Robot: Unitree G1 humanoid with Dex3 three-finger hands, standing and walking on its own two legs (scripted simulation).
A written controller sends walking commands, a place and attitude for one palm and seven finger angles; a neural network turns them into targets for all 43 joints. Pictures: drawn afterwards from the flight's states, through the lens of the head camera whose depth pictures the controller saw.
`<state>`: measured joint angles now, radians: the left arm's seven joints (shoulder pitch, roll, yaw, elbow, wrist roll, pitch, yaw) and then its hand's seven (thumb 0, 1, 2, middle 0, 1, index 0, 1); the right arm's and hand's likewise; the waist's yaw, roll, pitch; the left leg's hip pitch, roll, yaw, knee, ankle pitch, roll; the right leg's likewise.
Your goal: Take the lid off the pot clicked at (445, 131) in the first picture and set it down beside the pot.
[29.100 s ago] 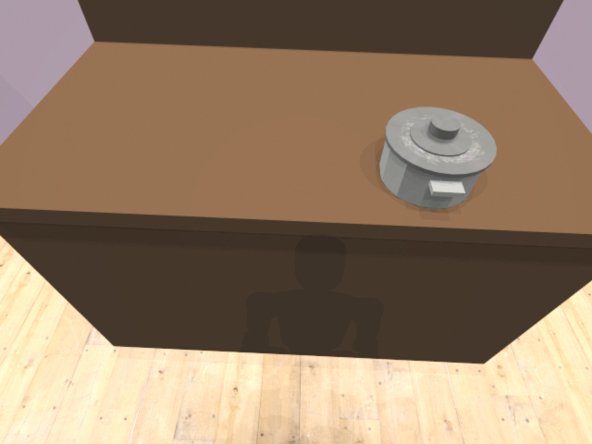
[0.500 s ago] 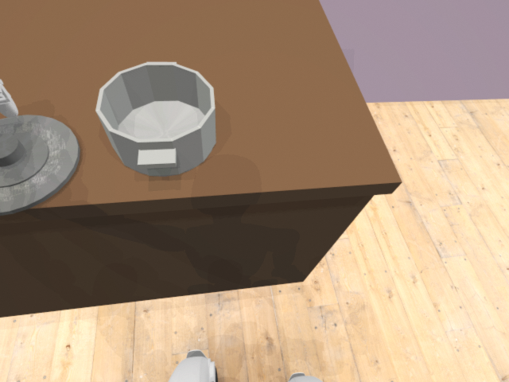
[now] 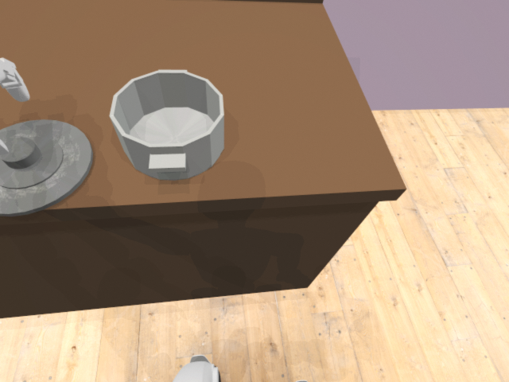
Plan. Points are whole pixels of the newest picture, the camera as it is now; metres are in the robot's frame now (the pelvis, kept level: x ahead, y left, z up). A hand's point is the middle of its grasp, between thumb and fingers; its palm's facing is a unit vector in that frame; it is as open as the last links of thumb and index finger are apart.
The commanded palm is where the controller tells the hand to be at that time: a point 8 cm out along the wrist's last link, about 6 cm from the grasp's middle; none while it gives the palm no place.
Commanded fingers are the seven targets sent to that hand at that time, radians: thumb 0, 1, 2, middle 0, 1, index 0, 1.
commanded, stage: raise the empty hand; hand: left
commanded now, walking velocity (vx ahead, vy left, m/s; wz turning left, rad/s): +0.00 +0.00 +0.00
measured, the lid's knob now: (20, 152) +0.46 +0.36 +0.06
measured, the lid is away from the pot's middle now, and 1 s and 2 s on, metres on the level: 0.24 0.24 0.24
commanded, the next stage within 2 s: draw the hand back to the body in 0.90 s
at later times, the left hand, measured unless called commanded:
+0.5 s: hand out of the picture +0.46 +0.36 +0.19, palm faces -0.32 -0.13 -0.94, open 11.0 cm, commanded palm +0.48 +0.35 +0.26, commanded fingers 0.00 -0.04 0.70 -0.37 -0.82 -0.37 -0.82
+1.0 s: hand out of the picture +0.46 +0.36 +0.23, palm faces -0.30 -0.14 -0.95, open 11.1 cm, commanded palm +0.48 +0.35 +0.29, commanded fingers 0.00 -0.04 0.70 -0.37 -0.82 -0.37 -0.82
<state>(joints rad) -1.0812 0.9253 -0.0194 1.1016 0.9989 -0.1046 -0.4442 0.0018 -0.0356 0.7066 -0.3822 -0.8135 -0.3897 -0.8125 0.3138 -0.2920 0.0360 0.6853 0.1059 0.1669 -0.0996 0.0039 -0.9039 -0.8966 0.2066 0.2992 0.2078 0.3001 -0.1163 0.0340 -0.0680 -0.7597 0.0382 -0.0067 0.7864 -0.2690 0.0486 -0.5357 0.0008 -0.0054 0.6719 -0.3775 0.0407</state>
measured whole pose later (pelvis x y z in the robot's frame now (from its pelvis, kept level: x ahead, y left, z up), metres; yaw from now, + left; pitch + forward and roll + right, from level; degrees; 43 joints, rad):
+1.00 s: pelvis +0.02 -0.02 +0.01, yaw +1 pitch +11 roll -3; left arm -1.24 0.98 -0.07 1.11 1.00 0.01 -0.54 0.00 -0.04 0.71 -0.38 -0.81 -0.39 -0.81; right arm 0.29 -0.31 0.04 0.69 0.12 0.19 -0.06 0.00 -0.91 -0.90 0.20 0.30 0.21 0.30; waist -0.11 0.04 -0.05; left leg -0.62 0.03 -0.01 0.66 -0.24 0.03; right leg -0.40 -0.01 -0.01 0.56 -0.35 0.04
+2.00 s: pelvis +0.04 -0.05 +0.03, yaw -1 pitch +0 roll +0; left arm -0.38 0.54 0.45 0.32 -0.06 -0.06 0.09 0.00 0.22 0.76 -0.33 -0.66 -0.33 -0.66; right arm 0.23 -0.29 0.03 0.67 0.05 -0.02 -0.06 0.01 -0.90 -0.90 0.20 0.30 0.21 0.30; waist 0.01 0.04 0.00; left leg -0.23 0.06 0.03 0.43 -0.19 -0.02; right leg -0.06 0.01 0.03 0.37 -0.30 0.00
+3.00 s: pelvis +0.03 -0.05 +0.04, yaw +0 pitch -5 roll +0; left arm 0.34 0.35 0.36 -0.41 -0.11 -0.09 0.07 0.02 0.89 0.90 -0.21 -0.30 -0.21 -0.30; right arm 0.16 -0.22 0.03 0.67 0.01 -0.09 -0.07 0.01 -0.90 -0.90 0.20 0.30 0.21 0.30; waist 0.06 0.04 0.02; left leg -0.14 0.04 0.02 0.38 -0.16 -0.02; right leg 0.05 0.00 0.01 0.31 -0.28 0.01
